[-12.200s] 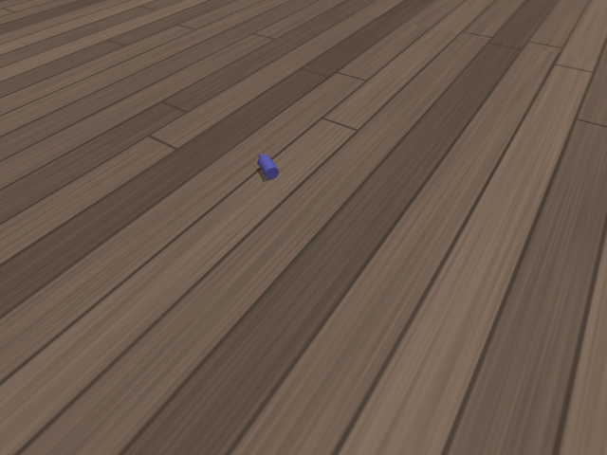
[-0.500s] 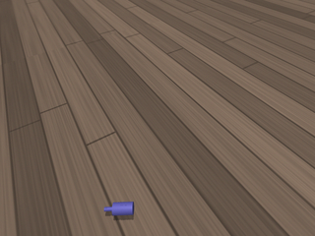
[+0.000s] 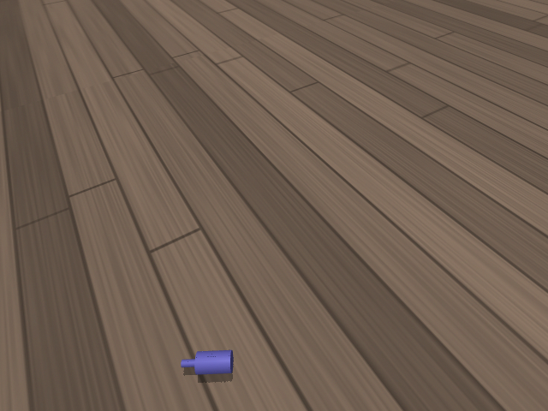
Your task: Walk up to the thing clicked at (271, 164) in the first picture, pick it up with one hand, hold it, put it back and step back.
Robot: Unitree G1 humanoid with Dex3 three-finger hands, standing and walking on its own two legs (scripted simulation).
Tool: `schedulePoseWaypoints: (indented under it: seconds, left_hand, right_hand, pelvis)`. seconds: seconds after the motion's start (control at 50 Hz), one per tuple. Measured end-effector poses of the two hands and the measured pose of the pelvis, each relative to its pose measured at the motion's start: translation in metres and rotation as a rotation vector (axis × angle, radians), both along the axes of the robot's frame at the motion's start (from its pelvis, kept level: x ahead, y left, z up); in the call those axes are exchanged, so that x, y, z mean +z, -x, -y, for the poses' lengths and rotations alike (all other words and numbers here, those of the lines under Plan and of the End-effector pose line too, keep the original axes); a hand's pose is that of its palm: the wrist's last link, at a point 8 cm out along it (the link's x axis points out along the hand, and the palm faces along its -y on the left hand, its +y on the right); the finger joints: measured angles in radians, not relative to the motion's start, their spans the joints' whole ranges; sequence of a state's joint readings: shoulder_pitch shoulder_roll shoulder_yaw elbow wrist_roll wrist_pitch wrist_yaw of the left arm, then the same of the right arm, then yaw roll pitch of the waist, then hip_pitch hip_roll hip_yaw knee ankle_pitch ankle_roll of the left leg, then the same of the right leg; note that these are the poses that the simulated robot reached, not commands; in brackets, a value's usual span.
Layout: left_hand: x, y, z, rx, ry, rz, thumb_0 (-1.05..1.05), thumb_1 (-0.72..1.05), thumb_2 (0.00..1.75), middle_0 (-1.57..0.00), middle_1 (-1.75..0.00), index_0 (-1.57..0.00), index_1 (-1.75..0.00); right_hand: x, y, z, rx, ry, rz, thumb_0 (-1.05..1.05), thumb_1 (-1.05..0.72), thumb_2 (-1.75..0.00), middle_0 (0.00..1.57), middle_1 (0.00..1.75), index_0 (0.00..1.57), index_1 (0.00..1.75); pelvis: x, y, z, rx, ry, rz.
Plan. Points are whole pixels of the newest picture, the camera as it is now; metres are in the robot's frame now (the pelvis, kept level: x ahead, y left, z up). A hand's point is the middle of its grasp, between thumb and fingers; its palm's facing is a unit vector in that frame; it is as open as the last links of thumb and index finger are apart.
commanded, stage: stand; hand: left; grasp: from above
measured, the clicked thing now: (206, 362) +0.43 +0.29 -0.75
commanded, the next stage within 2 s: rise first in 0.66 s
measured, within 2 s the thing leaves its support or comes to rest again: neither
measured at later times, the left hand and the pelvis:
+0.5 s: hand out of the picture +0.07 +0.25 -0.16, palm faces -0.03 -0.94 -0.35, open 7.3 cm; pelvis +0.00 +0.00 +0.00, yaw +0 degrees
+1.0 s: hand out of the picture +0.14 +0.25 -0.17, palm faces -0.02 -0.94 -0.35, open 8.7 cm; pelvis -0.02 +0.00 -0.02, yaw +0 degrees
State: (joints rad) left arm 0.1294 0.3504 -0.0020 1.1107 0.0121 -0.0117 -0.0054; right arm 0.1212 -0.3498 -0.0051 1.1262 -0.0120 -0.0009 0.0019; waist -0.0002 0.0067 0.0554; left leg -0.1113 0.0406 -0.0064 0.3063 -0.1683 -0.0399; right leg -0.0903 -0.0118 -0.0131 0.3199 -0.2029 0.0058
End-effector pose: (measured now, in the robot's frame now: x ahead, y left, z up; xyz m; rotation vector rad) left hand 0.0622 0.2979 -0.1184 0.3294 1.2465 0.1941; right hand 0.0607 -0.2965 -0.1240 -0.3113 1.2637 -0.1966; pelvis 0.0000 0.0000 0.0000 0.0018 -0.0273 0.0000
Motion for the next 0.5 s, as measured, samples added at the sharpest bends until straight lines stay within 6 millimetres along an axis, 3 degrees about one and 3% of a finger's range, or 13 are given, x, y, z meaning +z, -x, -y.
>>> schedulePoseWaypoints:
  seconds: [0.5]
  left_hand:
    - [-0.0002,-0.0047,0.0014,0.004,0.003,0.01,0.0,0.91,0.9,-0.2,-0.3,-0.2,-0.3]
  right_hand:
    - [0.0013,-0.006,0.0011,0.003,0.004,0.012,0.01,-0.91,-0.9,0.2,0.3,0.2,0.3]
  pelvis:
    - [-0.0001,-0.0025,0.0007,0.002,0.0,0.003]
